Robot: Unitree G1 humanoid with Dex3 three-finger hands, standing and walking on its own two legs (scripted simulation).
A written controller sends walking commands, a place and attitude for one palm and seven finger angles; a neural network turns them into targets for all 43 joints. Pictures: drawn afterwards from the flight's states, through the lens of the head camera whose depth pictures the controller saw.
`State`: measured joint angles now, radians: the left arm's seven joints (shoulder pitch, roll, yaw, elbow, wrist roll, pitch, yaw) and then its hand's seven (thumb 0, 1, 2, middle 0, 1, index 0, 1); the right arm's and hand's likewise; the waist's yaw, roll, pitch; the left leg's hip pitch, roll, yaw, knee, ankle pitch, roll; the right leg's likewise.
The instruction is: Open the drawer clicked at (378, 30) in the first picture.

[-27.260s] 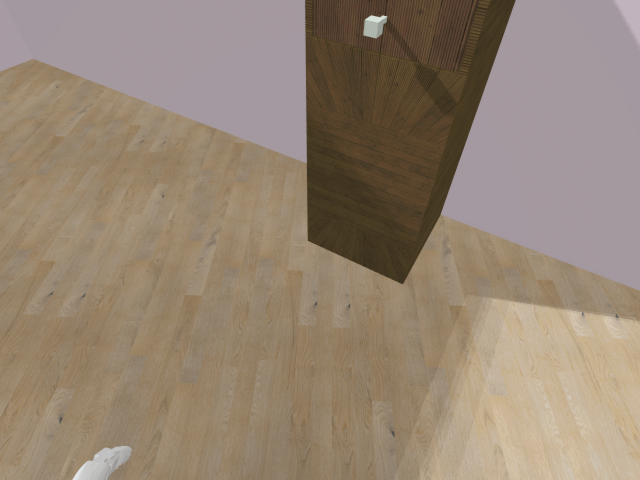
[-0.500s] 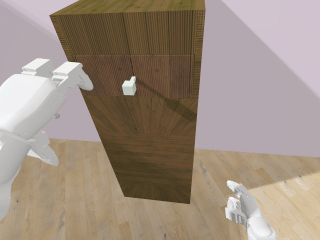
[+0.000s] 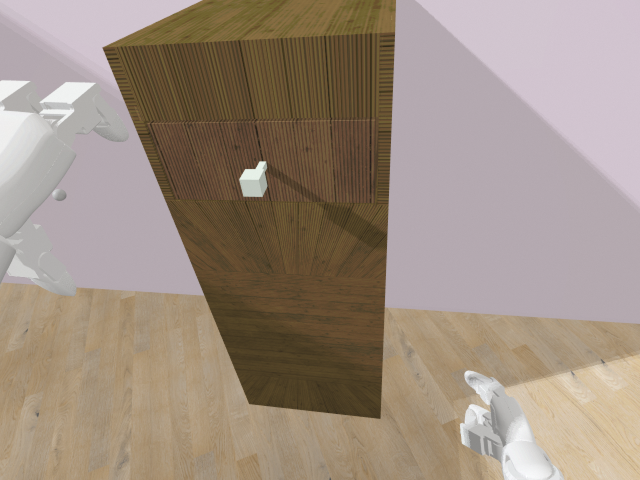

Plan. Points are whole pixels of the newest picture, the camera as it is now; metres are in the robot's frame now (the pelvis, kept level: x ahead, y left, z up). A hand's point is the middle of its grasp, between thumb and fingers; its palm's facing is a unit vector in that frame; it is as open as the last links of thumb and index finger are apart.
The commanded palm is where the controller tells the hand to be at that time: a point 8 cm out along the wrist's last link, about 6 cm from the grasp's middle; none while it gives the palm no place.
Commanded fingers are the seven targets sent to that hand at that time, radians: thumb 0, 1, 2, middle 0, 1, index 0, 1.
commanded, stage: draw the hand back to the body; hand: left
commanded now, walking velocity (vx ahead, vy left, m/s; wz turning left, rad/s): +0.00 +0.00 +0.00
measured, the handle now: (257, 176) +0.52 +0.22 +0.15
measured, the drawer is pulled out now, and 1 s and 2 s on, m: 0.00 0.00 0.00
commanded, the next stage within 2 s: step back with the hand held close in 1.02 s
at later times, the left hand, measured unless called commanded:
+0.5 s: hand (57, 131) +0.24 +0.25 +0.36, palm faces +0.63 -0.75 -0.20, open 11.5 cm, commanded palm +0.17 +0.28 +0.34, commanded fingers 0.00 0.38 0.68 -0.24 -0.64 -0.24 -0.64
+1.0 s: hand (132, 158) +0.28 +0.23 +0.32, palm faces +0.57 -0.76 -0.30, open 7.7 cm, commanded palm +0.21 +0.26 +0.33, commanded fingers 0.00 0.90 0.90 -0.20 -0.30 -0.20 -0.30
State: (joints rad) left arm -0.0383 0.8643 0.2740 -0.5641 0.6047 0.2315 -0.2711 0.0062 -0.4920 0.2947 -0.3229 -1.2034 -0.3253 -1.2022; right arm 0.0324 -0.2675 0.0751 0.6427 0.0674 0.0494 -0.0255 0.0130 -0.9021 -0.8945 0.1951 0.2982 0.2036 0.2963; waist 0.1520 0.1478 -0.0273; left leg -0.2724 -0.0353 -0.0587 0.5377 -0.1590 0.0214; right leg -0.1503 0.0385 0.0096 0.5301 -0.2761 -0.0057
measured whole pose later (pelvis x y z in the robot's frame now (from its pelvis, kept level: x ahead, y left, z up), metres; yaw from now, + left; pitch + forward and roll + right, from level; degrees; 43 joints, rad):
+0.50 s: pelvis +0.05 +0.00 +0.01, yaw +0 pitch -5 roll -1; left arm 0.02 0.47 0.60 -0.57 -0.13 -0.17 0.13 0.00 0.03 0.53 -0.27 -0.85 -0.27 -0.85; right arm 0.19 -0.23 0.02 0.71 0.03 -0.12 -0.06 0.01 -0.90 -0.89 0.20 0.30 0.20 0.30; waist 0.06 0.07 0.04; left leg -0.17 -0.01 0.00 0.45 -0.19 0.03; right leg -0.03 0.02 0.02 0.39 -0.27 0.00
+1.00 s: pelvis +0.07 -0.02 +0.01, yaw -1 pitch -3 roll +0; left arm 0.17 0.41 0.54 -0.60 -0.14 -0.08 0.10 0.01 0.82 0.86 -0.21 -0.35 -0.21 -0.35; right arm 0.13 -0.22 0.02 0.64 0.03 -0.04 -0.04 0.01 -0.90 -0.89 0.20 0.30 0.21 0.30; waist 0.07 0.08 0.01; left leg -0.17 0.00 0.00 0.43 -0.21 0.01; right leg -0.03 0.03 0.02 0.38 -0.30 -0.03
